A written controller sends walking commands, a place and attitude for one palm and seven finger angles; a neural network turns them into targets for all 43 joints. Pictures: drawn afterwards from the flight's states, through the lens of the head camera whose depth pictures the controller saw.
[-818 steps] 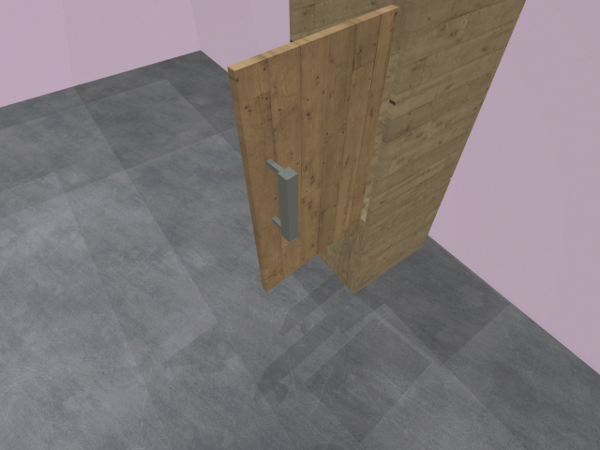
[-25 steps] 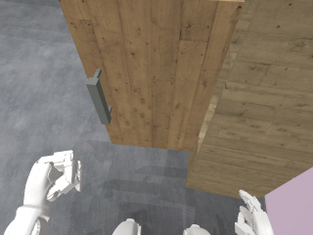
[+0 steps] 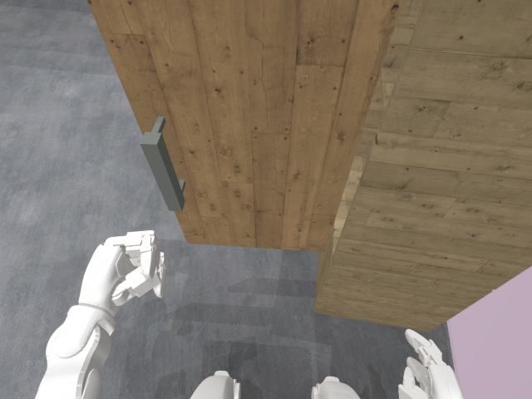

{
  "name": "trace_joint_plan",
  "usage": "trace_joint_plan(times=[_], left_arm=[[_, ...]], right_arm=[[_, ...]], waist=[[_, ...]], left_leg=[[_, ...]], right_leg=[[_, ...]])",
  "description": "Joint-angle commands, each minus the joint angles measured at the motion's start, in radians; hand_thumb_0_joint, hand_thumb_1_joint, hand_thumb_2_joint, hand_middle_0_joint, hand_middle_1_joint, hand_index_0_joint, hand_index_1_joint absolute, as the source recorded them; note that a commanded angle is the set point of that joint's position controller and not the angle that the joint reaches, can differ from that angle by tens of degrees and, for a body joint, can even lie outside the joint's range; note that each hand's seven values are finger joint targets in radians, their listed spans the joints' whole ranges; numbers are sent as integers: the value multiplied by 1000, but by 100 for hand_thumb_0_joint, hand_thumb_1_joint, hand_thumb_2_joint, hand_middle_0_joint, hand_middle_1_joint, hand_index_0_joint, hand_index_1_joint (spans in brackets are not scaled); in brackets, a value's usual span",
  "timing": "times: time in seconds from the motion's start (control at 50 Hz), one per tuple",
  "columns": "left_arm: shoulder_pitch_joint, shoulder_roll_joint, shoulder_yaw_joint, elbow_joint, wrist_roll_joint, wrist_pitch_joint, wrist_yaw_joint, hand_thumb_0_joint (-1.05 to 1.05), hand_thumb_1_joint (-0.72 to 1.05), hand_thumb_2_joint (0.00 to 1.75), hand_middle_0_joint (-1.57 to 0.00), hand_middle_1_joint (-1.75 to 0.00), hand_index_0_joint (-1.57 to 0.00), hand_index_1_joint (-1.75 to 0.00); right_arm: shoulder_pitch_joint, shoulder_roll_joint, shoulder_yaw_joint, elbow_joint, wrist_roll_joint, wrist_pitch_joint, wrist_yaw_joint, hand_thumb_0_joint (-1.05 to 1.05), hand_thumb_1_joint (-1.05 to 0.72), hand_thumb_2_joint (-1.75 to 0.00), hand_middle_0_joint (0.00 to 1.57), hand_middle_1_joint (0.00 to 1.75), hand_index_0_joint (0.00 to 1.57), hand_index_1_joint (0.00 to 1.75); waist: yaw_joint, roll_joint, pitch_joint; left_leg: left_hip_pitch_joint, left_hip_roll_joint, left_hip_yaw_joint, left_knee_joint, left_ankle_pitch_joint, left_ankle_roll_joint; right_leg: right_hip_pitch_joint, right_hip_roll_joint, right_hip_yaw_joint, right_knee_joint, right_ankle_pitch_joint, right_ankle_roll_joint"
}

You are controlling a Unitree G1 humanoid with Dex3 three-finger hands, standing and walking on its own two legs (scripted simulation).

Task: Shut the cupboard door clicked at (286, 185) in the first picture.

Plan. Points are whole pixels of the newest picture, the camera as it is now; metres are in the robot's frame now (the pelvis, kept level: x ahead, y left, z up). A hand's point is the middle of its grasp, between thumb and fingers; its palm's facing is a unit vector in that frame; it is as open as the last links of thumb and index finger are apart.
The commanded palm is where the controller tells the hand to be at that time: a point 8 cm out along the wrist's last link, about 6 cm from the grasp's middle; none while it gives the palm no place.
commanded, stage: bring the fist close to the handle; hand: left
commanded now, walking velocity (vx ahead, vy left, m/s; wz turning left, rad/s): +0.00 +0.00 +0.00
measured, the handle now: (169, 166) +0.47 +0.19 +0.06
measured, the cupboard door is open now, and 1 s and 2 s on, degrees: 96 96 82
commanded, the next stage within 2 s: push the door shut along its arc in 1.00 s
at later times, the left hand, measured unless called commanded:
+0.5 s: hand (176, 217) +0.37 +0.16 +0.06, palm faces -0.06 -1.00 -0.03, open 3.1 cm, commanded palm +0.35 +0.21 +0.07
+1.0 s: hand (178, 221) +0.36 +0.15 +0.06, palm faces -0.05 -1.00 -0.02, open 3.1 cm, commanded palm +0.35 +0.21 +0.07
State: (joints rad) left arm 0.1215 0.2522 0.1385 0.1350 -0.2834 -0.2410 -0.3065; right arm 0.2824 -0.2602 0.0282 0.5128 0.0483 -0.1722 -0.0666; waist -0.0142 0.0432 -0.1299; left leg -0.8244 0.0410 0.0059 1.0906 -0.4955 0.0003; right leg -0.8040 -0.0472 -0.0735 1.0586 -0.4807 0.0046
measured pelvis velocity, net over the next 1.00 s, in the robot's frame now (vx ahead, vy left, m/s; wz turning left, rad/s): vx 0.00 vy -0.01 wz -0.01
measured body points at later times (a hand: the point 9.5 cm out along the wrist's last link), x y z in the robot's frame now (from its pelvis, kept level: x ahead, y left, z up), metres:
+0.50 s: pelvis +0.00 +0.00 +0.00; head +0.08 +0.00 +0.45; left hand +0.36 +0.21 +0.07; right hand +0.14 -0.25 -0.10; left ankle +0.02 +0.12 -0.66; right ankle +0.02 -0.13 -0.66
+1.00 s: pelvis +0.00 -0.01 +0.01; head +0.07 -0.01 +0.45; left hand +0.36 +0.21 +0.06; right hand +0.12 -0.26 -0.10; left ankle +0.02 +0.12 -0.66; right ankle +0.02 -0.13 -0.66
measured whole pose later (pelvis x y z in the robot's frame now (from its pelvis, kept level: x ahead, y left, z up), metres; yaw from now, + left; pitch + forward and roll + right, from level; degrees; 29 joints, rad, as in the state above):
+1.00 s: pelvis +0.00 -0.01 +0.01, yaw +0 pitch +14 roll +0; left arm -0.28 0.23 0.17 0.57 -0.21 -0.39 -0.22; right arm 0.27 -0.26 0.00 0.60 0.04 -0.06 -0.04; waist -0.03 0.02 -0.11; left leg -0.82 0.04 0.02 1.04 -0.47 -0.01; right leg -0.82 -0.04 -0.06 1.03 -0.46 0.00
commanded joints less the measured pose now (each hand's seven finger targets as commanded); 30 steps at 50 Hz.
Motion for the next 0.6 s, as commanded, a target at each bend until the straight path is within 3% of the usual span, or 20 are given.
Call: trace_joint_plan(times=[0.0,0.02,0.06,0.16,0.22,0.24,0.28,0.32,0.36,0.46,0.52,0.54,0.58], left_arm=[[-251,121,98,-202,-17,-136,70,0,90,90,-130,-150,-130,-150],[-246,129,102,-184,-11,-144,79,0,90,90,-130,-150,-130,-150],[-273,104,58,-146,18,-154,81,0,90,90,-130,-150,-130,-150],[-360,68,-18,-88,51,-114,64,0,90,90,-130,-150,-130,-150],[-438,138,68,-63,36,-108,86,0,90,90,-130,-150,-130,-150],[-461,126,66,-63,34,-114,93,0,90,90,-130,-150,-130,-150],[-501,130,90,-32,29,-131,112,0,90,90,-130,-150,-130,-150],[-555,161,112,1,43,-150,128,0,90,90,-130,-150,-130,-150],[-584,104,50,34,62,-160,128,0,90,90,-130,-150,-130,-150],[-656,110,47,210,69,-131,89,0,90,90,-130,-150,-130,-150],[-706,145,82,218,56,-132,75,0,90,90,-130,-150,-130,-150],[-725,140,83,185,50,-143,77,0,90,90,-130,-150,-130,-150],[-732,129,85,170,39,-160,85,0,90,90,-130,-150,-130,-150]], right_arm=[[-48,-119,-60,-131,-8,-58,0,0,-90,-90,20,30,20,30],[-45,-122,-60,-127,-10,-56,2,0,-90,-90,20,30,20,30],[-38,-123,-63,-113,-9,-50,11,0,-90,-90,20,30,20,30],[-21,-133,-70,-105,-4,-30,17,0,-90,-90,20,30,20,30],[-20,-142,-69,-93,-8,-16,9,0,-90,-90,20,30,20,30],[-31,-133,-67,-96,-6,-12,10,0,-90,-90,20,30,20,30],[-35,-126,-65,-86,-7,-6,10,0,-90,-90,20,30,20,30],[-25,-127,-64,-71,-11,1,9,0,-90,-90,20,30,20,30],[-22,-121,-65,-62,-11,3,17,0,-90,-90,20,30,20,30],[6,-137,-70,-39,-8,26,22,0,-90,-90,20,30,20,30],[14,-143,-73,-41,-10,38,20,0,-90,-90,20,30,20,30],[11,-137,-76,-46,-9,40,21,0,-90,-90,20,30,20,30],[13,-130,-77,-42,-9,41,24,0,-90,-90,20,30,20,30]], waist=[[-1,-23,-221],[5,-12,-219],[-8,4,-221],[-27,10,-246],[-16,-33,-268],[-15,-18,-277],[-14,-43,-281],[-9,-22,-292],[-22,15,-303],[-43,-51,-280],[-28,-43,-340],[-22,-14,-378],[-20,-20,-405]], left_leg=[[114,-39,-35,-175,197,13],[115,-38,-37,-176,200,13],[127,-36,-35,-181,196,12],[160,-32,-40,-193,208,14],[152,-32,-41,-195,207,14],[156,-35,-34,-196,212,13],[144,-37,-25,-194,212,14],[151,-34,-28,-189,240,11],[175,-32,-24,-184,258,10],[124,-34,-15,-172,235,15],[149,-34,-18,-168,296,15],[173,-34,-14,-167,333,13],[191,-33,-10,-161,367,12]], right_leg=[[158,48,27,-138,182,-26],[154,50,25,-132,183,-29],[132,47,23,-131,183,-30],[129,45,19,-138,206,-28],[158,48,23,-144,209,-29],[168,44,27,-146,217,-28],[185,44,34,-150,224,-25],[181,46,33,-133,249,-29],[157,43,32,-129,270,-28],[162,41,41,-146,274,-23],[197,41,44,-134,339,-27],[213,37,45,-128,376,-27],[227,38,46,-127,412,-25]])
